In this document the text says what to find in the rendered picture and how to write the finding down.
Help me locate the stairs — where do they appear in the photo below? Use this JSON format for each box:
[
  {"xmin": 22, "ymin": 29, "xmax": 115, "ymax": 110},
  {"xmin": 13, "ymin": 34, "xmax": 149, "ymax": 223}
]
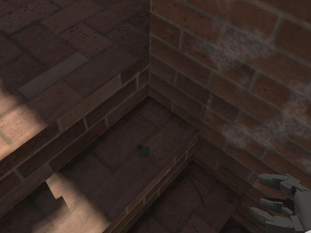
[{"xmin": 0, "ymin": 53, "xmax": 251, "ymax": 233}]

